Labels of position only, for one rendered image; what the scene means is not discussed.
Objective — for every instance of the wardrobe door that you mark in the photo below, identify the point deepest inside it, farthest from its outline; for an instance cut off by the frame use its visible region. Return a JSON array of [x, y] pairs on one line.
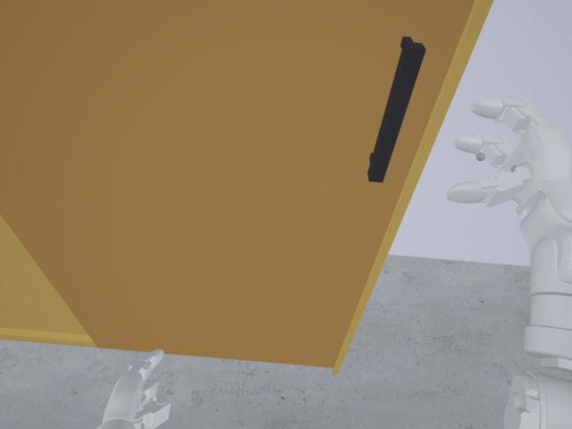
[[191, 175], [28, 301]]

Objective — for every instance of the handle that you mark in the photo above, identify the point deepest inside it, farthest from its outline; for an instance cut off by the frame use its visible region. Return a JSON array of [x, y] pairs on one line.
[[410, 61]]

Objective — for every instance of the right robot hand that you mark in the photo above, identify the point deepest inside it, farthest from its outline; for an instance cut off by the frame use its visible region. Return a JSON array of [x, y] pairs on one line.
[[541, 155]]

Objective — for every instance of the robot right upper arm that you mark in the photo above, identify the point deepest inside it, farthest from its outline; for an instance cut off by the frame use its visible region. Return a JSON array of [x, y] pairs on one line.
[[539, 401]]

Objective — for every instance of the left robot hand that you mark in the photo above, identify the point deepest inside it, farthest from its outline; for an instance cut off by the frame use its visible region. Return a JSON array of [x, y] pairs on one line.
[[129, 399]]

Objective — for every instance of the right robot forearm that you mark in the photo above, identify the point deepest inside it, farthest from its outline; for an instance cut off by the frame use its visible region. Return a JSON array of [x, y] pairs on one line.
[[545, 213]]

